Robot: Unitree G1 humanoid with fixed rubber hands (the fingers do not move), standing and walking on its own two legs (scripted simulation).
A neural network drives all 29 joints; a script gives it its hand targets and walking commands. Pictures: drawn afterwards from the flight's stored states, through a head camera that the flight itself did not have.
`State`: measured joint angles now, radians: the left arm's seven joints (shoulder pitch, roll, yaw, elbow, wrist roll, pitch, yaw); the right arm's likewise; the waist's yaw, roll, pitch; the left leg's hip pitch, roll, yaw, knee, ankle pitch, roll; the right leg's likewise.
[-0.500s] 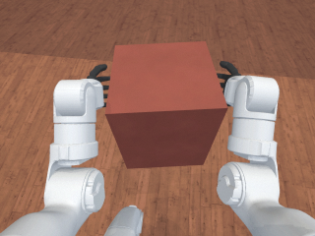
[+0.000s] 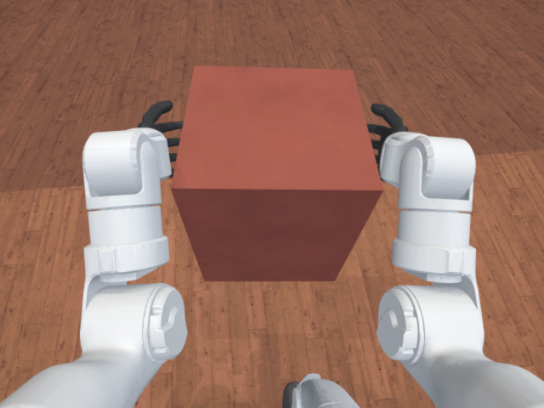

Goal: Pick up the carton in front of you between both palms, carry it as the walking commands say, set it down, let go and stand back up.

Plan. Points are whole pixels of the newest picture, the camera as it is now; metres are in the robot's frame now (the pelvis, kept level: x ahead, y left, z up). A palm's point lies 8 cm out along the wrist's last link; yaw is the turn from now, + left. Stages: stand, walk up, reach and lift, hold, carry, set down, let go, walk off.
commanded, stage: carry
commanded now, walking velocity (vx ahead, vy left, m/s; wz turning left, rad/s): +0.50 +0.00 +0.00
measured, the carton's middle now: (271, 185) +0.40 -0.03 +0.11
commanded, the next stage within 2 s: none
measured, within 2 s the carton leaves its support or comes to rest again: neither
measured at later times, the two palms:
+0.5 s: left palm (147, 16) +0.71 +0.16 +0.22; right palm (317, 20) +0.69 -0.14 +0.22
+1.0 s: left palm out of the picture +0.99 +0.19 +0.29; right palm out of the picture +1.04 -0.10 +0.30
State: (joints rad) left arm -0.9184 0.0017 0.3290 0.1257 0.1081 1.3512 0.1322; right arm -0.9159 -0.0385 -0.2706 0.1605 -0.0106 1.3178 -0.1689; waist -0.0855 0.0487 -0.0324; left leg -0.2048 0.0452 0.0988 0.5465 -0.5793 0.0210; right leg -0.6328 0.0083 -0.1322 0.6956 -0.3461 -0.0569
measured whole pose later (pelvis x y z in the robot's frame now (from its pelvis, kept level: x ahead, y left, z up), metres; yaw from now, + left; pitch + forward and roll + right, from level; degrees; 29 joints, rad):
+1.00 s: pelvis +0.63 +0.00 +0.12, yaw +2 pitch +4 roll +0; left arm -0.87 0.02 0.24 0.15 0.01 1.35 0.17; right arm -0.92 -0.02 -0.32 0.17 -0.09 1.36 -0.12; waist 0.13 0.00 -0.02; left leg -0.77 0.03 0.03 1.26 -0.44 0.05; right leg -0.29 0.01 -0.13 0.50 -0.46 -0.05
